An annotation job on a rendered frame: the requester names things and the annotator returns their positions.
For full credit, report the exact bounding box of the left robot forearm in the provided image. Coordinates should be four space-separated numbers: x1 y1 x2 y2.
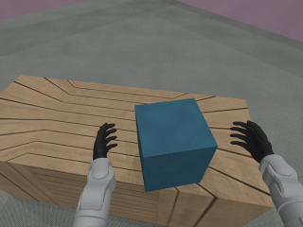
72 157 116 227

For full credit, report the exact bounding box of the left robot hand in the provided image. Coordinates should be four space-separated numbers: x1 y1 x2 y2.
93 123 117 161

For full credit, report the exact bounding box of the right robot hand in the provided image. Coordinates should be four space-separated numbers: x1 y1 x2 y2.
230 120 274 163

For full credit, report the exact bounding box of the carton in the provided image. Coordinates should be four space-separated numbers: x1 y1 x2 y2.
134 98 218 192

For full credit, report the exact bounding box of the right robot forearm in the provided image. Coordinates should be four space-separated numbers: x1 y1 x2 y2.
258 154 303 227

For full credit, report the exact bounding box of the pedestal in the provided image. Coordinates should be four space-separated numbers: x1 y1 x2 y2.
0 75 274 227

